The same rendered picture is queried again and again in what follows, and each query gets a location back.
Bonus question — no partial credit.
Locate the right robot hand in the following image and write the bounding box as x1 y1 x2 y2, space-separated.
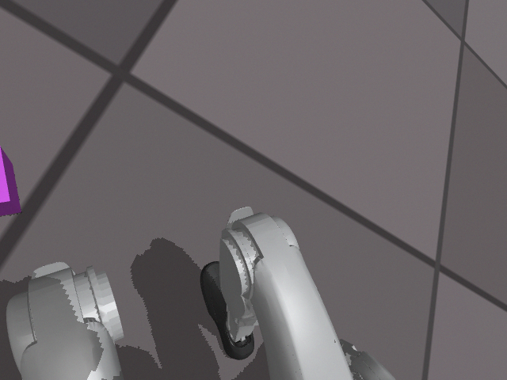
340 339 396 380

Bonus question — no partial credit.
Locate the carton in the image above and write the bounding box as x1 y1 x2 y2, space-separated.
0 147 21 216

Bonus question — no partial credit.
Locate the right robot foot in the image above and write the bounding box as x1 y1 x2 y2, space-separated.
200 261 254 360

